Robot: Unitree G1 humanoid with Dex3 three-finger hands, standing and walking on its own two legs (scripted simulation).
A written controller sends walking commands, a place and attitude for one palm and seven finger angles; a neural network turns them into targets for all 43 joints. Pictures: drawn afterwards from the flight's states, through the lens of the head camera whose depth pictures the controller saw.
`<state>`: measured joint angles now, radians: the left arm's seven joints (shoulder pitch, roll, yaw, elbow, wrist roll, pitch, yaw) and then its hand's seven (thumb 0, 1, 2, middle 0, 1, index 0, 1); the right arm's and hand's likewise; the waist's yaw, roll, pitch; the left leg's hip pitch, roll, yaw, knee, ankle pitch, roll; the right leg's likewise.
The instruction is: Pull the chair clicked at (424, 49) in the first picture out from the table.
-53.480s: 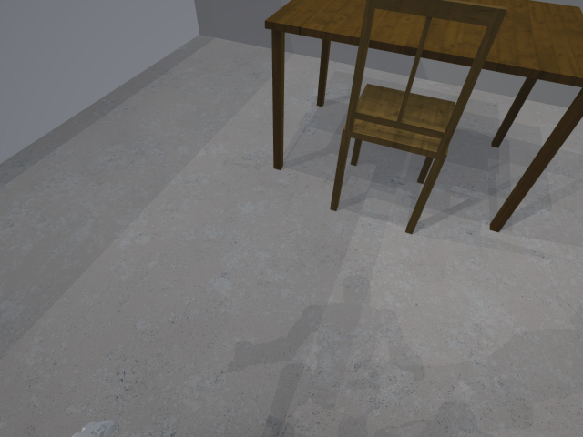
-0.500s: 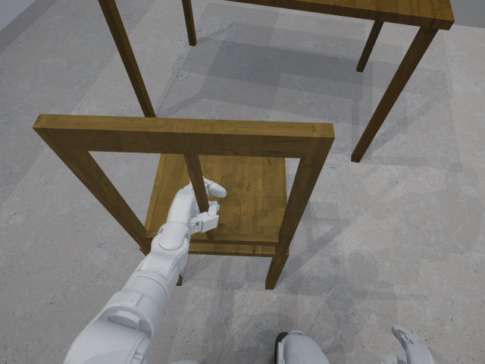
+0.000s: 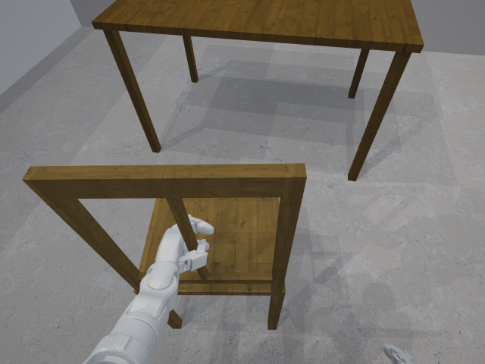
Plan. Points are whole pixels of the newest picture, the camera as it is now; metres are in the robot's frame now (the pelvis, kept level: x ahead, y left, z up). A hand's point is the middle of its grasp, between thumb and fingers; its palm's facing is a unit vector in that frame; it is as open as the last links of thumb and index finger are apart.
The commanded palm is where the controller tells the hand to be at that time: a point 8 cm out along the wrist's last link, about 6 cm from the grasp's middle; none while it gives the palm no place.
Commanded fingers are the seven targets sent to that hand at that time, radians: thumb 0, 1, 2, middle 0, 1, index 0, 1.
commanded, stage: stop walking, hand still on the chair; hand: left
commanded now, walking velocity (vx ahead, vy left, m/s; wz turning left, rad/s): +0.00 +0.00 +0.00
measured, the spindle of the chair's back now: (192, 244) +0.34 +0.11 -0.05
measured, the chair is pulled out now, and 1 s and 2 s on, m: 0.66 0.66 0.66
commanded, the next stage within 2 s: open the thumb and straighten the fingers in 0.56 s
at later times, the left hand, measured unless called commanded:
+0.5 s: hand (201, 256) +0.31 +0.09 -0.05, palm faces -0.17 -0.97 -0.15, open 4.9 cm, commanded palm +0.30 +0.14 -0.04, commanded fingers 0.00 0.90 0.90 -0.50 -1.45 -0.50 -1.45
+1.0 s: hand (193, 251) +0.32 +0.10 -0.05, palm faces -0.16 -0.98 -0.15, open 10.7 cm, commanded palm +0.31 +0.15 -0.03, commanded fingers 0.00 -0.55 0.20 -0.30 -0.87 -0.30 -0.87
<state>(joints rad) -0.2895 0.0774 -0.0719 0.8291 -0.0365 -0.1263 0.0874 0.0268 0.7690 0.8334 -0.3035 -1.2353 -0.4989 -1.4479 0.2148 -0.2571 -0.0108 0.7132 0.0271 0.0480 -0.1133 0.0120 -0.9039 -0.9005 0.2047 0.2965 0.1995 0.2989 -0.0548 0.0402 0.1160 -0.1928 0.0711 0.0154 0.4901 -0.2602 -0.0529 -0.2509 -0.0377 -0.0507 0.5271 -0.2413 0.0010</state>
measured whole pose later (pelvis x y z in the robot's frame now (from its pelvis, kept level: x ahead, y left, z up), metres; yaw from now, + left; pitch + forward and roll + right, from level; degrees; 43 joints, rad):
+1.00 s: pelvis +0.01 +0.01 -0.02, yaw +0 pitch +6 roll +1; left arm -0.19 0.14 -0.07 0.62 -0.04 -0.06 0.01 0.01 -0.11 0.41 -0.43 -1.32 -0.47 -1.35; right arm 0.25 -0.28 -0.02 0.65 0.05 -0.01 -0.02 0.01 -0.90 -0.90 0.20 0.30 0.20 0.30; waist -0.08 0.03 -0.02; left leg -0.42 0.05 0.02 0.66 -0.34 -0.04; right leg -0.47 -0.06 -0.03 0.68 -0.30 0.02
